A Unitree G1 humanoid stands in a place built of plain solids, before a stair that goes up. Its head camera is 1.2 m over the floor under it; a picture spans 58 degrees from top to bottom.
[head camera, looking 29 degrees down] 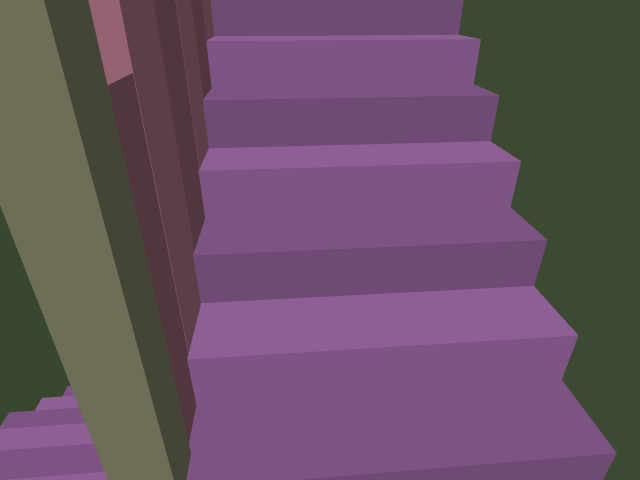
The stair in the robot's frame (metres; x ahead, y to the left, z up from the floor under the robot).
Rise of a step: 0.18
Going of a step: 0.25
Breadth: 1.11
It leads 5 degrees to the left of straight ahead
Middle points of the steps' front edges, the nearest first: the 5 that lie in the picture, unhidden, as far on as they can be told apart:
0.91 -0.19 0.35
1.16 -0.17 0.53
1.41 -0.15 0.71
1.66 -0.13 0.88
1.91 -0.11 1.06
